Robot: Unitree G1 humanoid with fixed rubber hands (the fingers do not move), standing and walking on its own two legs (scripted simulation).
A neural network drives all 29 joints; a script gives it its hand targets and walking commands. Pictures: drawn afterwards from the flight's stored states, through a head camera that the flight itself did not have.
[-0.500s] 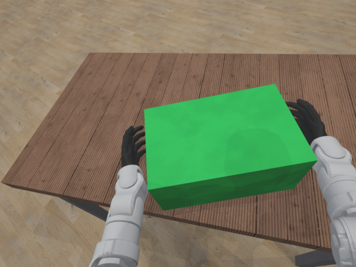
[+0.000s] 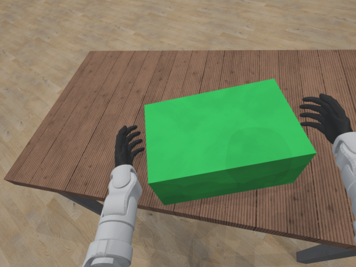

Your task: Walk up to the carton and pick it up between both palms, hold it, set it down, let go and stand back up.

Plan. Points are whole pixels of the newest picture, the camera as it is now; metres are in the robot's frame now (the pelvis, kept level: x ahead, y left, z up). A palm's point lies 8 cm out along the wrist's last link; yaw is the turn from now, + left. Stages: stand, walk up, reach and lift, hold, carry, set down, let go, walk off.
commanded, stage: set down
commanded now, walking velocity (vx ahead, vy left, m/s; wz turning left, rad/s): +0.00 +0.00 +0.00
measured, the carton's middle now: (217, 143) +0.42 +0.02 +0.01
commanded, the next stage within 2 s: none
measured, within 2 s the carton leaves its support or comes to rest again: neither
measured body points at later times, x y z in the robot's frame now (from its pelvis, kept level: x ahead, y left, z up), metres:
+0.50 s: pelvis -0.01 +0.00 +0.00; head +0.08 -0.03 +0.44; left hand +0.32 +0.25 +0.03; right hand +0.45 -0.24 +0.03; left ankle +0.00 +0.13 -0.74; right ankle +0.01 -0.09 -0.74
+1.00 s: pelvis -0.02 +0.00 +0.00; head +0.07 -0.03 +0.44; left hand +0.29 +0.25 +0.03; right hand +0.41 -0.28 +0.03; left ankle +0.00 +0.13 -0.74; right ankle +0.01 -0.09 -0.74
